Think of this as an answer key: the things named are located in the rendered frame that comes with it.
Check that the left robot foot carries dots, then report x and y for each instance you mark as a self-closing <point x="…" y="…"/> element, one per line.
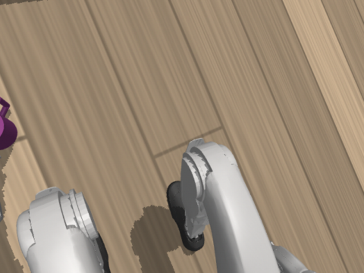
<point x="103" y="254"/>

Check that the mug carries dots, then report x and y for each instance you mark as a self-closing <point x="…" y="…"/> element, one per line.
<point x="8" y="131"/>

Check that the right robot foot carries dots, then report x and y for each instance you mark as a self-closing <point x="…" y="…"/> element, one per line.
<point x="178" y="214"/>

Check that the right robot hand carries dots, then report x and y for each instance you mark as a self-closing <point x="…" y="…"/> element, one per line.
<point x="286" y="261"/>

